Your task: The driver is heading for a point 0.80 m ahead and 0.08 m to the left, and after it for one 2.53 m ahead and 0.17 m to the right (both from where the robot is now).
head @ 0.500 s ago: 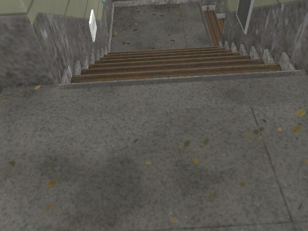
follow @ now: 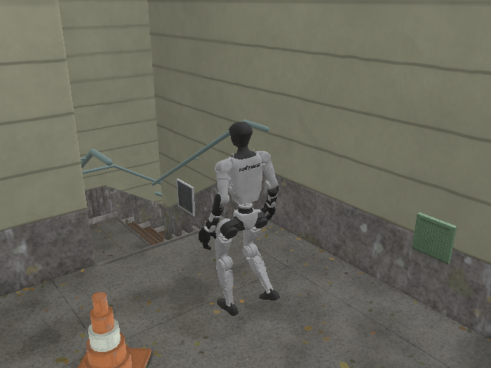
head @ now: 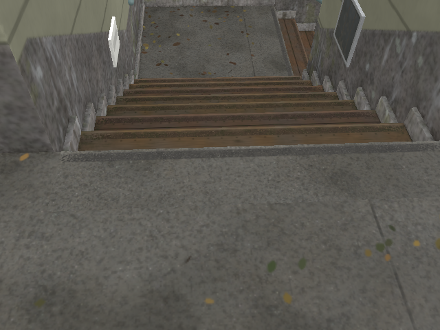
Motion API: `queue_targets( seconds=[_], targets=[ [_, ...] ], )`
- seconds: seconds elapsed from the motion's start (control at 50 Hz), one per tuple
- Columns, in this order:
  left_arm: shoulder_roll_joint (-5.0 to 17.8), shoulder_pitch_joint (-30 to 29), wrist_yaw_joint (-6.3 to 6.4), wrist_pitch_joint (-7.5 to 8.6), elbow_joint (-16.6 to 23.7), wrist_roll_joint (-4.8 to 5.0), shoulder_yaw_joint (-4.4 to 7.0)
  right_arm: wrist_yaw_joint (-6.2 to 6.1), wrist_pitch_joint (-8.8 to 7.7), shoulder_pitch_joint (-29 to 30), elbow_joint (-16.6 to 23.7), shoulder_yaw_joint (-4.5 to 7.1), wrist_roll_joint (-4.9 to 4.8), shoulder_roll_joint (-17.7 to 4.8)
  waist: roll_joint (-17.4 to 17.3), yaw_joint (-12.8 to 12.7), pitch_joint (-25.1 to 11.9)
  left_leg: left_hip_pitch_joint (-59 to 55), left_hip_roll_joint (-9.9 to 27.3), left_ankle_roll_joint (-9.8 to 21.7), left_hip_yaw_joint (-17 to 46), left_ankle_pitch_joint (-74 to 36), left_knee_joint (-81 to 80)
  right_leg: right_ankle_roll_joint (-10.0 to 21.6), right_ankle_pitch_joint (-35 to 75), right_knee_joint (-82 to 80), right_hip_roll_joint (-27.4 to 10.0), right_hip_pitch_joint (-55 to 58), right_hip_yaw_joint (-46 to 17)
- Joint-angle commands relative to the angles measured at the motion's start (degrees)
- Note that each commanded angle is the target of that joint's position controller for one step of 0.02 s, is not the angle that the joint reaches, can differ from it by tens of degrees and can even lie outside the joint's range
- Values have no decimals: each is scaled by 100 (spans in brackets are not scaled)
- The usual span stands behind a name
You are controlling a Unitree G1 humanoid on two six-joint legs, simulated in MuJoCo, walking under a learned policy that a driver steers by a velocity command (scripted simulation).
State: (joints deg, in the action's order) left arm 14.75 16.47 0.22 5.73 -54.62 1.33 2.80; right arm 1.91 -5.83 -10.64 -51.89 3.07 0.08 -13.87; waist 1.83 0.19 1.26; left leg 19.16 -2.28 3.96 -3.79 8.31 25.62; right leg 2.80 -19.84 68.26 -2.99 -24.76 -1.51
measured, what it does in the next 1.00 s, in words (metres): walks ahead: right foot, then left foot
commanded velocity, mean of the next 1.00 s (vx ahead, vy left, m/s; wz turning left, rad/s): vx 0.50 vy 0.00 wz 0.00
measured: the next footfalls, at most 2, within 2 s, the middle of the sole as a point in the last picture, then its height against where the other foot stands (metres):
right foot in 0.42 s outside the picture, level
left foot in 0.98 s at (196, 256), level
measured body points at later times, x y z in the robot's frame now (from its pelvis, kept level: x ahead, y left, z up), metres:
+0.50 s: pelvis +0.27 -0.06 -0.01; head +0.31 -0.07 +0.44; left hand +0.44 +0.19 -0.11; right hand +0.26 -0.33 -0.16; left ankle +0.11 +0.08 -0.66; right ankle +0.36 -0.15 -0.74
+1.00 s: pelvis +0.55 -0.02 -0.02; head +0.58 -0.01 +0.43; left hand +0.50 +0.25 -0.16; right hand +0.75 -0.26 -0.11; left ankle +0.67 +0.08 -0.74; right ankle +0.37 -0.15 -0.72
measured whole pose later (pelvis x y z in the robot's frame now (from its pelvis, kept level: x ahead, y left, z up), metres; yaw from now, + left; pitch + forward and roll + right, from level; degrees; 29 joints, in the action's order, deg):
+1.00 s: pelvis +0.55 -0.02 -0.02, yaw +0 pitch +2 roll -1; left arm 14.2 22.7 0.7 3.0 -59.0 0.7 3.7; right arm 2.0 -5.6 -1.0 -49.5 3.4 -0.5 -13.1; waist 0.0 -3.1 1.1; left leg 28.7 1.2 4.6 -2.5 4.4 31.4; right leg 0.1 -25.8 31.5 -0.9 -0.7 2.2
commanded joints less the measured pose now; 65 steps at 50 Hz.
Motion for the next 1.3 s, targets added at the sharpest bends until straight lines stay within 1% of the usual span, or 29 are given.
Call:
queue_targets(
  seconds=[0.02, 0.12, 0.2, 0.3, 0.36, 0.4, 0.42, 0.44, 0.46, 0.48, 0.5, 0.52, 0.54, 0.58, 0.62, 0.76, 0.86, 0.92, 0.96, 0.98, 1.0, 1.02, 1.04, 1.06, 1.1, 1.14, 1.18, 1.24, 1.3],
  targets=[
    [308, 263, 50, -53, 294, -32, 134, 11, -95, -178, 134, 79, 34, -480, -594, -121, -371, -941, 1541, 1002, 1729, -692, -1618, 9, 426, -231, -555, -862, -263],
    [301, -635, 65, -130, 601, -112, 166, -154, -59, -623, -73, 144, 3, -770, -433, 9, 1, -1046, 1474, 974, 1217, -1039, -1929, -221, 1650, -1599, -611, -1602, -170],
    [178, -1394, -9, -83, 794, -78, 113, -210, -12, -952, -203, 135, -54, -815, -493, 245, 146, -1219, 1284, 759, 814, -978, -1952, -227, 2559, -2875, -396, -1412, 38],
    [196, -2154, -161, -27, 1073, -12, 58, -226, 94, -1397, -457, 166, -94, -874, -521, 478, 383, -2027, 1584, 736, 824, -964, -1642, -137, 2258, -3637, -235, -1531, 121],
    [354, -2038, -247, 32, 1132, 0, 94, -260, 168, -1318, -504, 221, -118, -973, -649, 274, 279, -2387, 1782, 611, 871, -1661, -1208, 83, 1665, -3902, -101, -1115, 186],
    [659, -970, -228, 52, 827, -31, 267, -265, 217, -1042, -442, 219, -124, -982, -690, -335, -352, -2216, 1497, 413, 589, -3334, -25, 318, 1594, -4095, 262, 486, 491],
    [998, 111, -181, 51, 520, -67, 412, -263, 221, -999, -356, 145, -74, -807, -474, -743, -1077, -1406, 1177, 224, 349, -3010, 1321, 575, 1764, -3913, -58, 2141, 132],
    [1571, 933, -147, 19, 364, -166, 555, -217, 128, -1563, -267, -31, -26, -238, 739, -684, -1995, 947, 325, -207, 21, -826, 3661, 1402, 1141, -4057, -1557, 4543, -2234],
    [1273, 1021, -163, -3, 322, -103, 445, -181, -16, -1569, -341, -66, -68, -202, 1269, -684, -2418, 1920, -72, -228, 772, 2366, 4728, 1668, 603, -4990, -2035, 4921, -3996],
    [939, 580, -163, 8, 385, -69, 326, -149, -114, -1099, -213, 83, -228, -741, 908, -638, -1667, 2452, 315, -96, 1042, 2177, 5196, 1374, 282, -5093, -1842, 4290, -3374],
    [737, 53, -156, 4, 525, -80, 257, -158, -147, -676, -86, 94, -283, -816, 552, -490, -1047, 2477, 634, -16, 852, 1661, 5069, 1178, 522, -5213, -1637, 3401, -2555],
    [568, -345, -184, 11, 572, -127, 200, -195, -125, -459, -58, 117, -212, -759, 170, -309, -590, 2246, 855, -20, 750, 1209, 4683, 1080, 909, -5453, -1398, 2511, -1967],
    [418, -555, -200, 43, 588, -174, 153, -231, -47, -524, -82, 161, -148, -693, 247, -92, -417, 1864, 1044, -19, 797, 916, 4315, 977, 1177, -5643, -1191, 1949, -1556],
    [385, -548, -218, 72, 505, -176, 145, -251, 109, -753, -165, 147, -121, -430, 317, 87, -302, 1444, 1110, -78, 751, 673, 3991, 998, 1439, -5941, -1007, 1422, -1135],
    [563, -340, -162, 97, 391, -176, 185, -275, 172, -562, -88, 166, -92, -416, 225, 115, -134, 1692, 1142, -180, 715, 281, 3591, 1080, 1793, -6115, -983, 1353, -874],
    [712, 339, 4, 19, 105, -94, 202, -182, 119, 829, 313, 121, -58, -272, 147, -254, 175, 2004, 918, -330, 493, -1462, 1381, 856, 2021, -6234, -796, 1792, -239],
    [746, 790, 25, -92, -175, -50, 233, -30, 76, 1503, 575, 56, -118, -281, 166, -452, 408, 2059, 757, -230, 421, -1167, 660, 842, 2124, -5885, -1073, 2516, -199],
    [847, 689, 57, -170, -221, -18, 288, 41, 16, 1344, 622, 104, -143, -461, 285, -229, 271, 1587, 611, -9, 337, -511, 419, 720, 2901, -5439, -1272, 2877, -267],
    [797, 443, 75, -243, -170, -21, 262, 10, -5, 123, 263, 300, -89, -798, 288, 428, -431, -156, 216, 240, -8, -471, 225, 505, 4611, -4048, -917, 2691, 47],
    [630, 457, 80, -248, -64, -74, 184, -37, -6, -954, -17, 445, -24, -1201, -88, 787, -1239, -1912, 865, 559, 705, -770, 436, 287, 3800, -2474, -576, 1700, 320],
    [-50, 1143, 25, -130, -11, -136, -14, -62, 34, -1581, -152, 558, 2, -1719, -1475, 562, -2076, -4074, 2299, 1497, 3310, -87, 20, -159, 764, -181, 453, -623, 429],
    [182, 1029, -12, 21, -74, -34, 26, -43, 56, -1581, -159, 406, -84, -1271, -1586, 634, -2431, -4227, 2554, 1645, 4572, 591, -761, -130, -1270, 732, 569, -1384, -421],
    [613, 512, -26, 109, 84, 117, 149, -48, 44, -1073, -80, 307, -108, -962, -1275, 579, -1522, -3533, 2353, 1331, 3788, 775, -820, -16, -1057, 1051, 221, -1919, -486],
    [671, 74, 4, 135, 204, 146, 163, -64, 47, -593, 65, 241, -65, -745, -836, 458, -996, -2700, 2107, 1109, 2996, 627, -912, 49, -544, 861, -108, -1907, -308],
    [561, -14, 102, 24, 171, 0, 249, -32, 13, 26, 145, 124, 80, -407, -610, 40, -347, -1228, 1668, 884, 1908, -1158, -1169, 1, 17, 121, -417, -1193, -219],
    [236, 404, 134, -145, 33, -40, 227, -20, 5, -137, -7, 105, 118, -369, -640, -177, -364, -742, 1549, 943, 1349, -2724, -1180, -94, 56, -201, -401, -618, -155],
    [176, 272, 157, -232, 104, -78, 232, -96, 0, -193, -98, 120, 142, -529, -589, -280, -311, -546, 1488, 1003, 947, -3666, -1193, -216, 412, -728, -339, -582, -92],
    [47, -252, 135, -279, 249, -149, 166, -216, 72, -118, -146, 105, 112, -589, -605, -225, -375, -500, 1231, 797, 430, -3939, -1115, -276, 1424, -2172, -286, -295, 6],
    [95, -630, 96, -319, 297, -114, 153, -254, 140, -383, -323, 111, 89, -673, -653, -31, -479, -730, 1221, 731, 372, -3713, -1032, -283, 2000, -2953, -111, 83, 88]
  ],
)
Velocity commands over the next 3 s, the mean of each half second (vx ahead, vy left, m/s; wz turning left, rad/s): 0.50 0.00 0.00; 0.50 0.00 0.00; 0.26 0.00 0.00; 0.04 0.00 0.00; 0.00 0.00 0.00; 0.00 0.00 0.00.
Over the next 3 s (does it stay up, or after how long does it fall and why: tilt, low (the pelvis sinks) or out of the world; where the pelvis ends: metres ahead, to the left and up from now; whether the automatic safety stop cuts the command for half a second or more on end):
stays up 0.76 -0.01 0.00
